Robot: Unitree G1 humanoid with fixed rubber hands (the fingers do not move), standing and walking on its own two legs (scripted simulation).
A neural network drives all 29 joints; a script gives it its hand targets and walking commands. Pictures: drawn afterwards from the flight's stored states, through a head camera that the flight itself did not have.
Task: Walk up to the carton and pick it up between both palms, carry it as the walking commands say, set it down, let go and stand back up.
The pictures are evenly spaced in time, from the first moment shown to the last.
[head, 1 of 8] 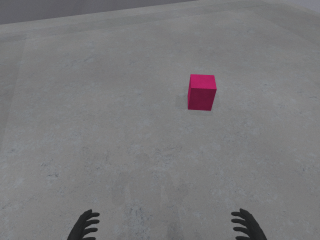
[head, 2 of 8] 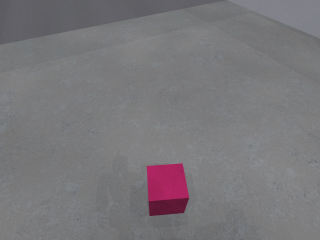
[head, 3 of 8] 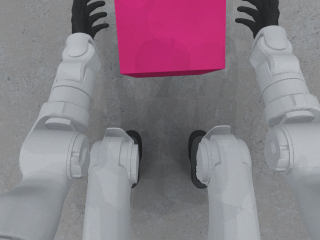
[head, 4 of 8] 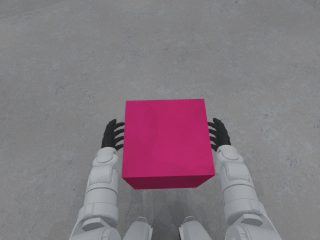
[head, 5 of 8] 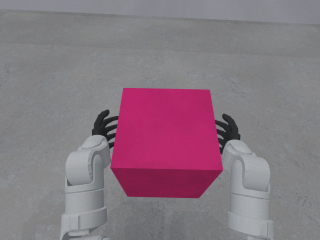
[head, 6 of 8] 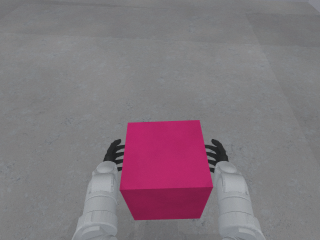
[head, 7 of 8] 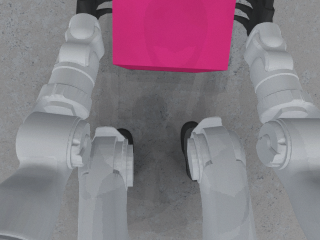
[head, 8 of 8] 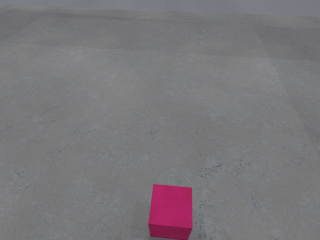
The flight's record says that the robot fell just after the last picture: no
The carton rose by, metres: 0.69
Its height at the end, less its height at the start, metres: +0.00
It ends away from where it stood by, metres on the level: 1.02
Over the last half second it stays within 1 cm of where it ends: yes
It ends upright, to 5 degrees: yes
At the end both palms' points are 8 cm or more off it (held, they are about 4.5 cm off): yes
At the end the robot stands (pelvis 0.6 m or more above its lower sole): yes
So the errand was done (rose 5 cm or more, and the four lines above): yes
